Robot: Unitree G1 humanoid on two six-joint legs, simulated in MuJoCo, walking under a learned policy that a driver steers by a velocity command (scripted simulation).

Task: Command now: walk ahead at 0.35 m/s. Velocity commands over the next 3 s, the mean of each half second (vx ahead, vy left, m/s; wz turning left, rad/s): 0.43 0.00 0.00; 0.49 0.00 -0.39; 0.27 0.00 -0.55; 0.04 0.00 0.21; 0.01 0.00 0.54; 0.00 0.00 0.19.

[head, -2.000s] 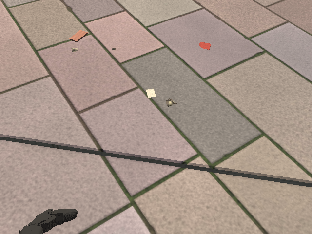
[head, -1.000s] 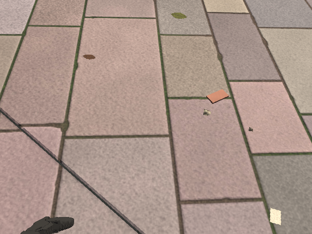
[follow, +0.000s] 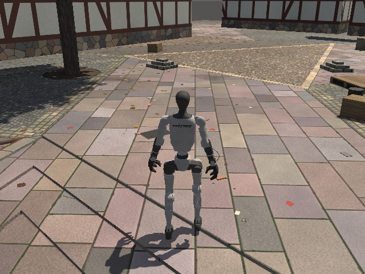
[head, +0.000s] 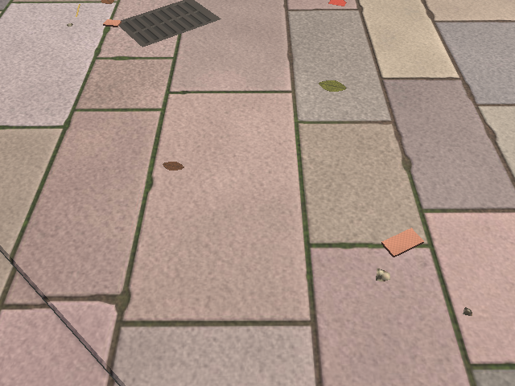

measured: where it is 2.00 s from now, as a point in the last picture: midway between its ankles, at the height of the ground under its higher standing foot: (294, 316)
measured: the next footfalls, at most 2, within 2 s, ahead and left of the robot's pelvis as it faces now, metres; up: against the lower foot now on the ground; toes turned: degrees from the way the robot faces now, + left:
left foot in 0.44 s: +0.29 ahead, +0.14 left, +0.03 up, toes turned +8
right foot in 0.92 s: +0.46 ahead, -0.08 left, +0.04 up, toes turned -15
